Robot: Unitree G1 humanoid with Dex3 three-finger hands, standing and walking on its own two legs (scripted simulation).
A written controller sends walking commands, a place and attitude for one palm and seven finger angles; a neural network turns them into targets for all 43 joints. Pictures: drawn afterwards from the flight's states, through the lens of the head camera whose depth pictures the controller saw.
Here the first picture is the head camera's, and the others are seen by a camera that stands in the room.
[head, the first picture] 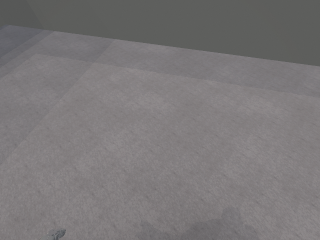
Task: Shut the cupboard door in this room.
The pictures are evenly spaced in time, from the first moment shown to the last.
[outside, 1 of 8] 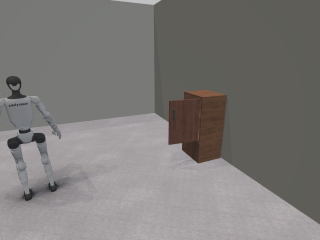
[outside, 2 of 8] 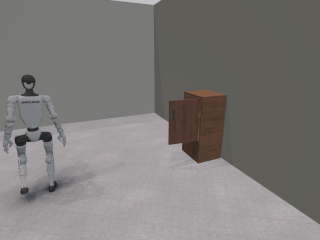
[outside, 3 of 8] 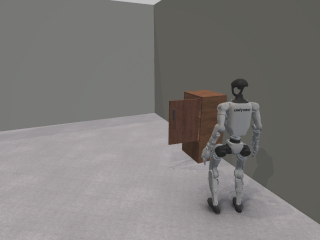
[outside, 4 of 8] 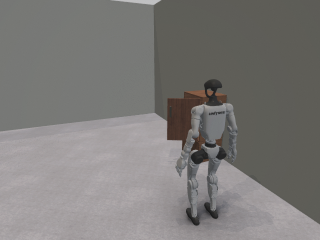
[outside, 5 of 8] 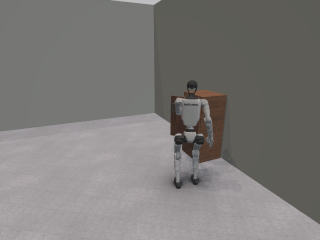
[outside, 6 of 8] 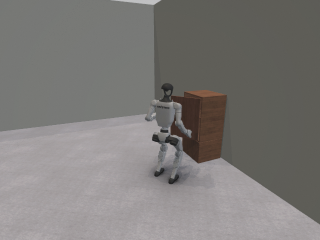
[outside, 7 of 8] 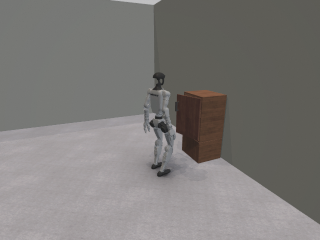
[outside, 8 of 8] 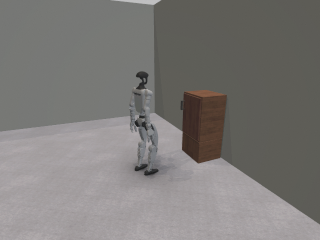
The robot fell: no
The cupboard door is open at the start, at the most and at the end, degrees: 84 84 0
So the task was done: yes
